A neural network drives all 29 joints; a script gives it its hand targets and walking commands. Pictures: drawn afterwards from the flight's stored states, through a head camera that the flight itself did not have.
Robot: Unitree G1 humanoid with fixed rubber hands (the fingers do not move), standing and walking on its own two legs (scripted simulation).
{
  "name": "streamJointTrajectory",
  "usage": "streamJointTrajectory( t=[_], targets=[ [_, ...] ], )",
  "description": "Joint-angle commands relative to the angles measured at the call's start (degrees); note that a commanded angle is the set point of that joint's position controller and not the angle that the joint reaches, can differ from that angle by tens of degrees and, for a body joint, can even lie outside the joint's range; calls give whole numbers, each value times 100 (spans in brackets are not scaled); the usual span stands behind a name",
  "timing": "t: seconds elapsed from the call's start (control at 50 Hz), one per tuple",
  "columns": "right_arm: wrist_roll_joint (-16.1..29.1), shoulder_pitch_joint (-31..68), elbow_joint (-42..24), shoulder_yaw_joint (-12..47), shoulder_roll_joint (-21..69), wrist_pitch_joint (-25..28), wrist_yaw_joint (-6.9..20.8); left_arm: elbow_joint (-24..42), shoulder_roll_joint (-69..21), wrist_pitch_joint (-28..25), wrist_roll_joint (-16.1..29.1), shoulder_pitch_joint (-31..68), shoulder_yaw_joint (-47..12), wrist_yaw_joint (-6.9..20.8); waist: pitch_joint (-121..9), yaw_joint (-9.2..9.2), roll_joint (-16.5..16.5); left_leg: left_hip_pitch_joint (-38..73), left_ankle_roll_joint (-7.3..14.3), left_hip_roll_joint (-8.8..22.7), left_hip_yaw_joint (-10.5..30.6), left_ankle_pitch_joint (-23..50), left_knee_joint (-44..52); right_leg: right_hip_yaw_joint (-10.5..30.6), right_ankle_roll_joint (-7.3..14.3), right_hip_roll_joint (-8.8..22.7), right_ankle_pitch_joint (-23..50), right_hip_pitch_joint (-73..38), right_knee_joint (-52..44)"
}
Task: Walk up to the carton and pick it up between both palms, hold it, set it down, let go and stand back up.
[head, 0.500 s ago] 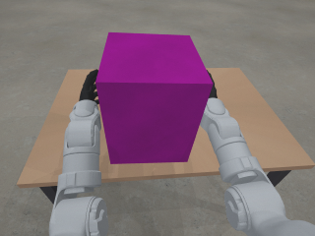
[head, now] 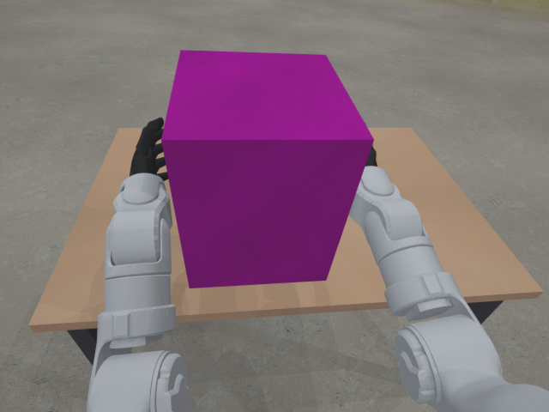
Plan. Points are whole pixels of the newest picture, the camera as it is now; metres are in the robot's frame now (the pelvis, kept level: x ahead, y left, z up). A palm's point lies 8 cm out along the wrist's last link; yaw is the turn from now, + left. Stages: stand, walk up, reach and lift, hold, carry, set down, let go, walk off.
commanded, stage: hold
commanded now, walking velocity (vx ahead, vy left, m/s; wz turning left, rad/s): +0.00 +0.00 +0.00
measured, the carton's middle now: (257, 171) +0.38 +0.01 +0.19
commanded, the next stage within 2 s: none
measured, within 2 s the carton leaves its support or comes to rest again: neither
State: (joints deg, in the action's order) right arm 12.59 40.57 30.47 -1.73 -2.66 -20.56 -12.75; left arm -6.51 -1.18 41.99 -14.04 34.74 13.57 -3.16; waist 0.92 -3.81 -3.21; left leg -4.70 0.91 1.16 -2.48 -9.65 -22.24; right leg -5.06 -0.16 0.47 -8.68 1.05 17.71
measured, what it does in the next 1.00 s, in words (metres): stands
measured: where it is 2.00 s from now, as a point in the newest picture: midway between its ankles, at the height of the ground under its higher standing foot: outside the picture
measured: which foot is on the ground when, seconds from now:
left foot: down 0.00-1.00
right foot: down 0.00-1.00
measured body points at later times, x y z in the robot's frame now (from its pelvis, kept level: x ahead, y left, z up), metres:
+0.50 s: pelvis +0.00 -0.01 +0.00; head -0.04 +0.02 +0.45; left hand +0.37 +0.15 +0.20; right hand +0.38 -0.15 +0.20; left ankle +0.04 +0.10 -0.75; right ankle +0.02 -0.12 -0.75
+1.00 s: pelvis -0.01 -0.01 +0.00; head -0.05 +0.02 +0.45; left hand +0.37 +0.15 +0.20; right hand +0.38 -0.14 +0.20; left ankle +0.04 +0.10 -0.75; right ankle +0.02 -0.12 -0.75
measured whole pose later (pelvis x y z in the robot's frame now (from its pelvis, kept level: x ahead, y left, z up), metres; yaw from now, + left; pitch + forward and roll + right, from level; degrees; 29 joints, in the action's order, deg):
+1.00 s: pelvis -0.01 -0.01 +0.00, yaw +0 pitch -8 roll -1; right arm 10.0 40.7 29.9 -4.0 -0.8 -21.5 -12.7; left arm -7.2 -1.0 43.0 -15.7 36.2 14.8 -0.8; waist 1.3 -3.6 -3.5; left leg -4.4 0.4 1.2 -2.1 -8.5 -21.1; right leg -5.4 0.5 0.3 -8.8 1.5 18.5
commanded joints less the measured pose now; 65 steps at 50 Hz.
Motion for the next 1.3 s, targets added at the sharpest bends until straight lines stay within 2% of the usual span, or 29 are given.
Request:
streamJointTrajectory(
  t=[0.0, 0.04, 0.08, 0.12, 0.16, 0.2, 0.22, 0.28, 0.32, 0.4, 0.46, 0.52, 0.62, 0.66, 0.68, 0.72, 0.76, 0.82, 0.86, 0.88, 0.94, 0.98, 1.06, 1.1, 1.16, 1.18, 1.2, 1.22, 1.28],
  targets=[
    [401, 4950, -2138, 2068, 3349, 425, 643, 920, -3518, -352, 825, 4310, -2980, 855, -2759, -171, 647, 1215, -248, -208, 284, 1424, 243, 133, -211, -393, 651, -113, -273],
    [299, 5053, -2043, 1916, 3361, 400, 679, 813, -3499, -326, 764, 4448, -2879, 903, -2516, -152, 556, 922, -176, -196, 269, 830, 419, 94, -217, -385, 181, -73, -305],
    [197, 5208, -2008, 1775, 3413, 446, 743, 742, -3564, -343, 807, 4642, -2935, 910, -2582, -170, 647, 799, -159, -177, 255, 644, 485, 89, -190, -366, 129, -92, -273],
    [197, 5167, -1955, 1790, 3458, 476, 763, 853, -3589, -379, 818, 4682, -2992, 900, -2661, -210, 663, 959, -194, -178, 262, 884, 429, 102, -193, -361, 323, -149, -257],
    [332, 5310, -2297, 1990, 3475, 529, 735, 969, -3580, -390, 872, 4594, -3081, 882, -3123, -160, 649, 1180, -207, -207, 269, 1274, 263, 113, -197, -383, 628, -235, -231],
    [378, 5297, -2303, 2036, 3440, 508, 718, 994, -3561, -398, 915, 4610, -3119, 848, -3160, -182, 666, 1301, -257, -194, 307, 1606, 162, 84, -208, -411, 782, -193, -203],
    [402, 5210, -2265, 2035, 3454, 494, 719, 1085, -3592, -414, 936, 4660, -3153, 839, -3147, -206, 715, 1346, -282, -192, 311, 1619, 160, 80, -224, -415, 742, -131, -198],
    [331, 5236, -2209, 2059, 3467, 472, 717, 753, -3472, -348, 779, 4426, -2879, 879, -2915, -29, 537, 1126, -128, -229, 243, 1160, 283, 113, -239, -367, 538, -136, -248],
    [330, 5209, -2253, 2065, 3461, 484, 703, 858, -3479, -367, 818, 4414, -2911, 901, -3046, -72, 554, 1140, -146, -212, 259, 1192, 285, 126, -224, -368, 631, -231, -210],
    [581, 5155, -2696, 2457, 3538, 513, 606, 1246, -3462, -372, 890, 4287, -3013, 873, -3392, -31, 562, 1441, -191, -294, 250, 2068, -7, 158, -270, -399, 1403, -414, -136],
    [578, 4951, -2566, 2435, 3520, 418, 554, 1342, -3395, -358, 874, 4359, -3017, 912, -3061, -104, 584, 1275, -225, -308, 245, 1842, 84, 145, -298, -373, 1224, -375, -160],
    [462, 4958, -2505, 2366, 3627, 377, 577, 1292, -3304, -359, 861, 4496, -2936, 957, -2869, -77, 442, 1046, -105, -322, 198, 1309, 239, 176, -311, -305, 884, -292, -208],
    [571, 5131, -2981, 2588, 3604, 424, 506, 1225, -3378, -324, 897, 4165, -3075, 957, -3182, -31, 490, 1184, -135, -340, 222, 1726, 61, 191, -296, -332, 1420, -525, -144],
    [560, 4892, -2807, 2554, 3601, 353, 466, 1334, -3354, -315, 857, 4166, -3001, 996, -3049, -92, 470, 1188, -144, -342, 213, 1706, 105, 197, -329, -337, 1459, -527, -145],
    [554, 4951, -2826, 2553, 3576, 349, 464, 1242, -3304, -298, 835, 4151, -2936, 1018, -2952, -47, 422, 1131, -127, -357, 197, 1591, 140, 198, -339, -324, 1366, -484, -160],
    [486, 4917, -2865, 2468, 3562, 349, 467, 1237, -3338, -286, 860, 4135, -2996, 1048, -2981, -118, 448, 1094, -117, -338, 198, 1360, 195, 188, -313, -304, 1154, -427, -188],
    [376, 5072, -2665, 2314, 3584, 360, 529, 1065, -3312, -292, 814, 4354, -2920, 1059, -2775, -57, 459, 907, -70, -322, 175, 906, 322, 157, -274, -292, 556, -222, -245],
    [351, 5107, -2654, 2284, 3679, 407, 609, 1323, -3444, -392, 973, 4627, -3104, 984, -3083, -102, 516, 1050, -104, -264, 202, 1094, 300, 131, -220, -345, 571, -177, -212],
    [340, 5089, -2583, 2280, 3661, 404, 612, 1162, -3431, -394, 933, 4569, -3077, 950, -3031, -95, 554, 1144, -109, -260, 216, 1156, 253, 150, -230, -325, 587, -126, -225],
    [322, 4951, -2416, 2199, 3614, 387, 613, 1290, -3453, -414, 949, 4662, -3146, 939, -3083, -188, 663, 1219, -158, -237, 222, 1158, 267, 150, -216, -329, 545, -82, -214],
    [167, 5177, -2095, 1929, 3470, 402, 679, 681, -3376, -329, 777, 4623, -2863, 963, -2558, -90, 599, 845, -46, -208, 206, 369, 501, 120, -198, -279, -102, 75, -310],
    [137, 5161, -1997, 1897, 3496, 433, 703, 659, -3394, -334, 731, 4580, -2811, 972, -2652, -62, 593, 869, -31, -193, 205, 416, 516, 107, -184, -288, -6, -37, -290],
    [348, 5286, -2350, 2145, 3620, 517, 682, 1124, -3491, -456, 957, 4779, -3070, 904, -3292, -147, 677, 1231, -169, -238, 255, 1357, 188, 104, -227, -342, 714, -154, -173],
    [394, 5345, -2472, 2240, 3631, 503, 644, 953, -3477, -416, 897, 4538, -2917, 912, -3108, -19, 531, 1141, -104, -264, 232, 1348, 198, 118, -259, -346, 744, -219, -193],
    [381, 5053, -2285, 2213, 3449, 460, 615, 876, -3376, -321, 720, 4213, -2786, 948, -2878, -38, 587, 1164, -119, -264, 220, 1330, 237, 143, -237, -312, 740, -243, -225],
    [401, 5000, -2369, 2273, 3503, 465, 593, 989, -3373, -317, 731, 4147, -2780, 976, -2931, -26, 501, 1198, -102, -271, 214, 1459, 210, 139, -255, -323, 899, -337, -201],
    [425, 4900, -2438, 2300, 3478, 466, 574, 1139, -3373, -319, 790, 4146, -2896, 990, -3038, -106, 550, 1286, -165, -260, 231, 1690, 164, 125, -254, -353, 1130, -401, -156],
    [487, 5039, -2700, 2415, 3479, 491, 557, 1206, -3353, -328, 854, 4134, -2943, 993, -3227, -55, 485, 1326, -166, -278, 234, 1861, 76, 130, -263, -373, 1302, -480, -140],
    [507, 5041, -2764, 2436, 3507, 458, 542, 1300, -3373, -349, 893, 4260, -3043, 975, -3111, -98, 564, 1241, -185, -307, 240, 1710, 84, 137, -269, -352, 1130, -358, -164]
  ],
)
